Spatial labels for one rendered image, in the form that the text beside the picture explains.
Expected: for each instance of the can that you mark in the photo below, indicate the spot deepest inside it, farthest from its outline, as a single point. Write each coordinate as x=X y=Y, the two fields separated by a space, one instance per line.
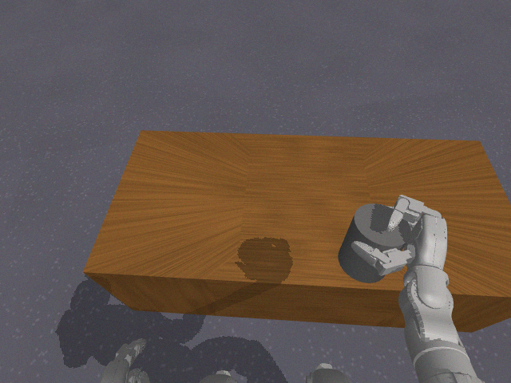
x=368 y=226

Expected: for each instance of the left robot hand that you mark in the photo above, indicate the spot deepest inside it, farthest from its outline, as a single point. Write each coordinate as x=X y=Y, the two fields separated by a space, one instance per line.
x=117 y=371

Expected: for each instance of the right robot hand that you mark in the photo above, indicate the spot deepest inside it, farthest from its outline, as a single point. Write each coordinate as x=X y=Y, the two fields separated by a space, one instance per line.
x=427 y=244

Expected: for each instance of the right robot arm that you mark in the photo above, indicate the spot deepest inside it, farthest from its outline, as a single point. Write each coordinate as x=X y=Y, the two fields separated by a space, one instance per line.
x=436 y=351

